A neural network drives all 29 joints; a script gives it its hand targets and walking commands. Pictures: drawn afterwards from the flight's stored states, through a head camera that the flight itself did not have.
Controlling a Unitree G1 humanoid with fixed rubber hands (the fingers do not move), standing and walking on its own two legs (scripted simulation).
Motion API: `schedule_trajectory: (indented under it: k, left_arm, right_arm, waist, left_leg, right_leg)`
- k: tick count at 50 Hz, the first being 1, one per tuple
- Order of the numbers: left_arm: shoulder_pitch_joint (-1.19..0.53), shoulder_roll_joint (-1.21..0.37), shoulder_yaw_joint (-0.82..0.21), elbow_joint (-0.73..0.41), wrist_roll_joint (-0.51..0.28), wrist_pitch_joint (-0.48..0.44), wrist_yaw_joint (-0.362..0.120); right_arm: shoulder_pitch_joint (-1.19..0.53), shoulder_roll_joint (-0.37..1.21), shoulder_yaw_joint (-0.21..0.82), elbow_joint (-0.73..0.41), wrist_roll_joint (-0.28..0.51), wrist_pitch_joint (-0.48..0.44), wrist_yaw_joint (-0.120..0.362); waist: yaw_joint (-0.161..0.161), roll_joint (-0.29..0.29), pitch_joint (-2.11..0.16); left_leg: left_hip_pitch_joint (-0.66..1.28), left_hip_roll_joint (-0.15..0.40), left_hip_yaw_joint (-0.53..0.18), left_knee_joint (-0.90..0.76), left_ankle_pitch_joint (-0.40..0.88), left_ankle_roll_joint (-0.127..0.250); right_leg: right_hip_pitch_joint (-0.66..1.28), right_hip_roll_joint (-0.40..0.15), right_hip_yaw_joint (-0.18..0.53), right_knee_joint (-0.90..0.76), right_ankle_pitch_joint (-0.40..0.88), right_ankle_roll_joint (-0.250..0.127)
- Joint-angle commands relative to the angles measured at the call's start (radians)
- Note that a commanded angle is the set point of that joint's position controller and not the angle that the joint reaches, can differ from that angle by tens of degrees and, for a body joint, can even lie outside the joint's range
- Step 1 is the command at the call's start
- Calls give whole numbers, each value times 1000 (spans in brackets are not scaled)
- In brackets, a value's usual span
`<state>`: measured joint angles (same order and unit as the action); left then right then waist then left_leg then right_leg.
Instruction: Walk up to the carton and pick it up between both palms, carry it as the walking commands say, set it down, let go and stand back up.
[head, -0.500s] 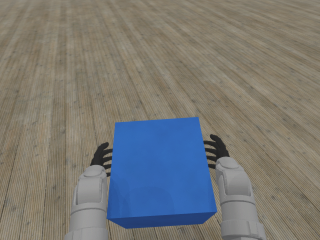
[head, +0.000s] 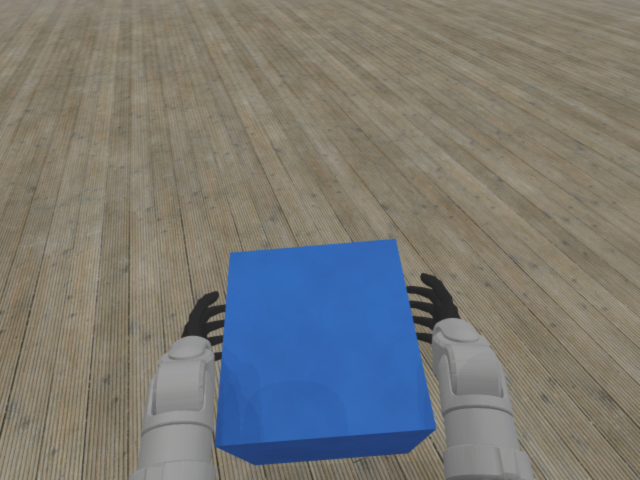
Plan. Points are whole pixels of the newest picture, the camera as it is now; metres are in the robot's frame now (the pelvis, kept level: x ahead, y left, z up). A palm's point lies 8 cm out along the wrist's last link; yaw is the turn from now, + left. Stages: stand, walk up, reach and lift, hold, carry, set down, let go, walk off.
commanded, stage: hold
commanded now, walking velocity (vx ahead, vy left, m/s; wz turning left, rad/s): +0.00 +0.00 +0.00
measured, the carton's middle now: (322, 356) +0.30 +0.00 -0.03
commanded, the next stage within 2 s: carry in 0.52 s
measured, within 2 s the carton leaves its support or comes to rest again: neither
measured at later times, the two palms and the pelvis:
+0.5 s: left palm (197, 348) +0.28 +0.16 +0.04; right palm (445, 330) +0.28 -0.16 +0.05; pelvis +0.00 +0.00 +0.00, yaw +0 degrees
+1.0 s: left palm (350, 323) +0.30 -0.04 +0.05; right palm (618, 380) +0.20 -0.34 +0.06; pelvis +0.00 -0.10 -0.03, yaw -17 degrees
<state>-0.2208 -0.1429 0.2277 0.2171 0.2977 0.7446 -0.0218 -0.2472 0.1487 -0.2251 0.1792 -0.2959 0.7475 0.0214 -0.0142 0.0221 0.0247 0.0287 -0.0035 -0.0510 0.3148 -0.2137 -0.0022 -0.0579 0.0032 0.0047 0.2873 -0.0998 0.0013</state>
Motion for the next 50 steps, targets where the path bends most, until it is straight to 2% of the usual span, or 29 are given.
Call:
schedule_trajectory:
  k: [1, 25, 26, 27, 28, 29, 30, 31, 32, 33, 34, 37, 38, 40, 41, 42, 43, 44, 45, 46, 47, 49, 50]
  left_arm:
    - [-515, -810, -510, -71, -255, -56, -244]
    - [-492, -815, -531, -90, -263, -60, -236]
    - [-611, -847, -565, -109, -308, -48, -235]
    - [-581, -857, -559, -104, -310, -46, -231]
    - [-580, -864, -569, -108, -314, -38, -231]
    - [-604, -866, -589, -123, -331, -26, -230]
    - [-638, -879, -630, -153, -359, -9, -226]
    - [-703, -894, -679, -224, -400, 12, -222]
    - [-697, -917, -710, -260, -425, 35, -217]
    - [-656, -949, -743, -298, -449, 54, -209]
    - [-620, -973, -775, -333, -472, 77, -198]
    - [-585, -949, -853, -491, -531, 158, -155]
    - [-560, -933, -875, -560, -554, 190, -135]
    - [-479, -890, -877, -611, -569, 254, -104]
    - [-437, -879, -872, -626, -571, 281, -92]
    - [-404, -867, -866, -651, -571, 308, -80]
    - [-370, -858, -861, -671, -568, 332, -67]
    - [-301, -852, -844, -672, -551, 352, -46]
    - [-263, -850, -821, -696, -555, 364, -31]
    - [-252, -857, -825, -740, -555, 370, -23]
    - [-263, -864, -825, -784, -549, 375, -15]
    - [-259, -884, -807, -835, -533, 382, -1]
    - [-240, -885, -803, -846, -526, 387, 2]
  right_arm:
    - [-395, 874, 513, 9, 254, -15, 247]
    - [-364, 864, 528, -9, 263, -20, 247]
    - [-398, 888, 554, -1, 270, -17, 247]
    - [-396, 901, 565, -10, 283, -17, 244]
    - [-408, 907, 574, -17, 292, -15, 244]
    - [-418, 907, 578, -23, 299, -9, 237]
    - [-426, 914, 595, -41, 307, -1, 225]
    - [-437, 927, 617, -83, 323, 14, 210]
    - [-412, 932, 637, -119, 336, 33, 194]
    - [-400, 937, 676, -175, 358, 51, 182]
    - [-396, 943, 711, -223, 380, 72, 171]
    - [-374, 931, 765, -338, 436, 156, 131]
    - [-354, 919, 783, -391, 459, 188, 115]
    - [-279, 879, 790, -442, 473, 248, 86]
    - [-249, 865, 792, -473, 479, 273, 75]
    - [-228, 856, 799, -514, 492, 298, 66]
    - [-238, 835, 805, -564, 505, 321, 56]
    - [-233, 841, 822, -627, 528, 346, 50]
    - [-224, 858, 825, -631, 549, 360, 46]
    - [-218, 872, 837, -667, 574, 370, 47]
    - [-229, 893, 855, -700, 595, 381, 46]
    - [-216, 941, 873, -732, 617, 392, 38]
    - [-200, 947, 873, -741, 616, 397, 34]
  waist:
    - [1, -13, -188]
    - [0, -13, -205]
    - [-4, -63, -242]
    - [-10, -64, -264]
    - [-14, -25, -263]
    - [-18, 45, -273]
    - [-17, 124, -268]
    - [-17, 190, -254]
    - [-14, 147, -263]
    - [-10, 102, -294]
    - [-7, 95, -311]
    - [-8, 196, -339]
    - [-8, 222, -348]
    - [-4, 237, -375]
    - [7, 197, -408]
    - [13, 96, -463]
    - [29, -83, -494]
    - [29, -382, -497]
    - [24, -244, -501]
    - [30, -180, -535]
    - [29, -119, -506]
    - [26, -95, -472]
    - [26, -112, -459]
  left_leg:
    - [-186, -81, -25, -89, 75, 20]
    - [-169, -79, -28, -87, 138, 21]
    - [-241, 105, 8, 76, -70, -4]
    - [-205, 141, -39, 110, -101, 18]
    - [-210, 188, -89, 115, -111, 47]
    - [-192, 252, -152, 94, -94, 81]
    - [-173, 341, -218, 83, 6, 137]
    - [-193, 459, -289, 63, 196, 217]
    - [-178, 494, -299, 91, 376, 251]
    - [-147, 487, -251, 134, 484, 243]
    - [-129, 463, -179, 172, 541, 210]
    - [-161, 391, -19, 240, 570, 108]
    - [-175, 386, 11, 249, 563, 82]
    - [-182, 384, 63, 297, 558, 37]
    - [-206, 362, 114, 387, 545, 3]
    - [-269, 317, 167, 541, 449, -41]
    - [-487, 255, 158, 702, 66, -98]
    - [-741, 108, 182, 877, -542, -142]
    - [-775, 134, 115, 999, -571, -131]
    - [-789, 135, 94, 997, -536, -119]
    - [-780, 156, 95, 970, -457, -116]
    - [-709, 149, 111, 893, -338, -111]
    - [-680, 136, 117, 855, -313, -107]
  right_leg:
    - [219, 84, 40, 0, 84, -4]
    - [232, 84, 46, 0, 139, -3]
    - [-68, -153, 52, 92, -5, -16]
    - [-174, -130, 85, 128, -34, -26]
    - [-265, -111, 76, 207, -39, -23]
    - [-353, -75, 50, 312, -34, -9]
    - [-456, -36, 14, 453, -112, 7]
    - [-550, -23, -12, 641, -348, 27]
    - [-604, -44, 28, 758, -419, 33]
    - [-621, -61, 43, 798, -415, 33]
    - [-631, -69, 31, 776, -397, 31]
    - [-550, -30, -47, 606, -318, 31]
    - [-508, -11, -73, 541, -302, 27]
    - [-413, 31, -132, 381, -235, 18]
    - [-305, 55, -161, 268, -162, 8]
    - [-164, 41, -134, 204, -86, -6]
    - [6, -119, 78, 223, 355, -66]
    - [121, -302, 344, 264, 951, -189]
    - [154, -300, 300, 321, 1190, -216]
    - [161, -308, 297, 320, 1066, -248]
    - [94, -276, 281, 301, 865, -238]
    - [-8, -203, 231, 268, 596, -215]
    - [-44, -188, 229, 247, 508, -210]
